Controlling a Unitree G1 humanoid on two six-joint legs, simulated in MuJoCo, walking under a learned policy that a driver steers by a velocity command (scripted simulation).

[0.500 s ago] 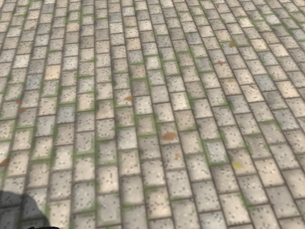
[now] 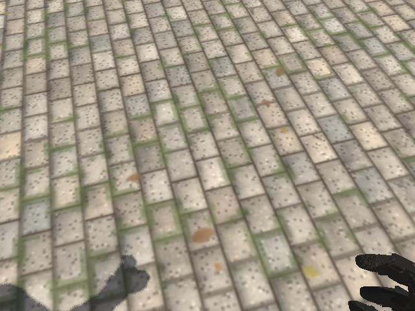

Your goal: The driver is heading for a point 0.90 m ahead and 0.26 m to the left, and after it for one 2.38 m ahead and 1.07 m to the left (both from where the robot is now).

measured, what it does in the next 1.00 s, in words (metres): walks ahead: right foot, then left foot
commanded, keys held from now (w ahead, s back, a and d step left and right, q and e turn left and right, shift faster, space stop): w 0.36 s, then w+q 0.64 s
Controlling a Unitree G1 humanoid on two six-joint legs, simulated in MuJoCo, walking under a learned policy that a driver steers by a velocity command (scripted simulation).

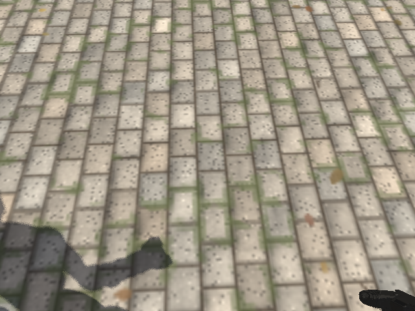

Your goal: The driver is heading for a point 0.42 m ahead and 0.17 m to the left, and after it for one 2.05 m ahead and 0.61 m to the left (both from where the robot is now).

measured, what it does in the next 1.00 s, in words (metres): walks ahead, turning left: right foot, then left foot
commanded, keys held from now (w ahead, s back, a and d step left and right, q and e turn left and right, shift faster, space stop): w+q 0.08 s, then q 0.80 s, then no key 0.08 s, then w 0.04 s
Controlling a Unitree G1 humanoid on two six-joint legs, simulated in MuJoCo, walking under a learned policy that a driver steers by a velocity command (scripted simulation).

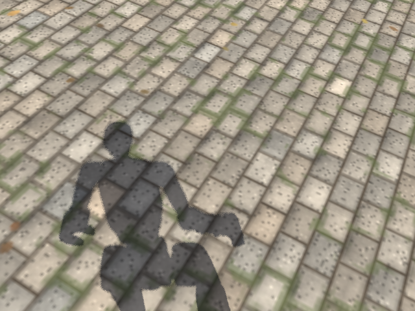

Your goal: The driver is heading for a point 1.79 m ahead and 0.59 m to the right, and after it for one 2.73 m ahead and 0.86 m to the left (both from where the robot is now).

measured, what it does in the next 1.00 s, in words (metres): walks ahead: right foot, then left foot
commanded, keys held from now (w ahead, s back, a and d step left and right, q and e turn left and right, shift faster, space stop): w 0.52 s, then no key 0.48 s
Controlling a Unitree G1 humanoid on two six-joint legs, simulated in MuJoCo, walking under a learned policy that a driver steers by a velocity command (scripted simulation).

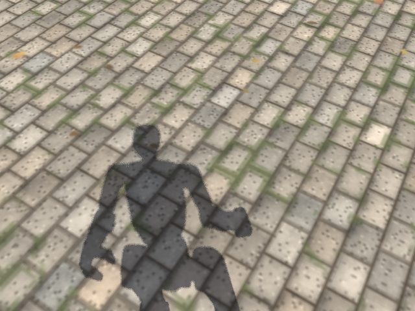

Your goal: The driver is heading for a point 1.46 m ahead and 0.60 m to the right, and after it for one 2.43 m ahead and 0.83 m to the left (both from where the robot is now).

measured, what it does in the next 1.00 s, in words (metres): walks ahead, turning right: right foot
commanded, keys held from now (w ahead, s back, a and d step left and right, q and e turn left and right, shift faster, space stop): no key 0.38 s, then e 0.02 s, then w+e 0.60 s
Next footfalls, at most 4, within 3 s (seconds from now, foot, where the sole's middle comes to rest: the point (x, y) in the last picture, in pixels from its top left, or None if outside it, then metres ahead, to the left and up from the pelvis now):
0.12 right None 0.07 -0.15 -0.77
1.02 right None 0.41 -0.22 -0.77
1.56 left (268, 223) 0.77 -0.19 -0.77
2.04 right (370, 219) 0.80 -0.57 -0.77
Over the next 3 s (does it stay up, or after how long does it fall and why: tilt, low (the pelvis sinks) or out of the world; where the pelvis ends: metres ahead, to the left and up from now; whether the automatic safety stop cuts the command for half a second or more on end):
stays up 1.20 -0.67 0.00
